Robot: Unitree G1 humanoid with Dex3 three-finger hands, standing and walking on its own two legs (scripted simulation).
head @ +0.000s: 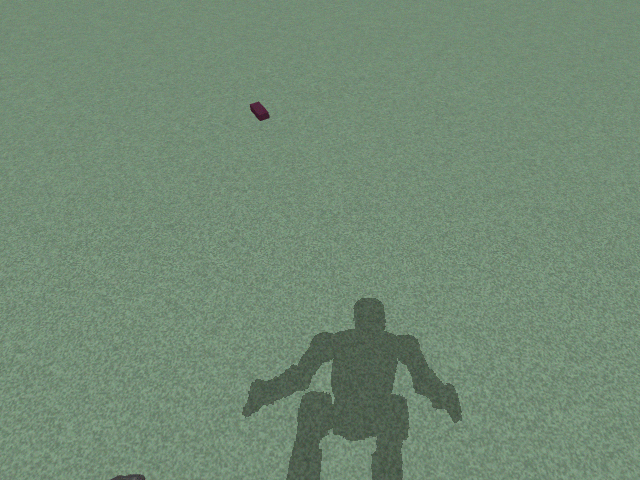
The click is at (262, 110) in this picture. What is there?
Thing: flat box
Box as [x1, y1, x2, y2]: [250, 102, 268, 120]
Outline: 250,104 251,110 259,120 268,117 268,112 259,102
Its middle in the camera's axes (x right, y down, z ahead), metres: -0.35 -0.70 +2.17
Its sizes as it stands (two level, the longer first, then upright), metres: 0.124 0.057 0.037
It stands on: the floor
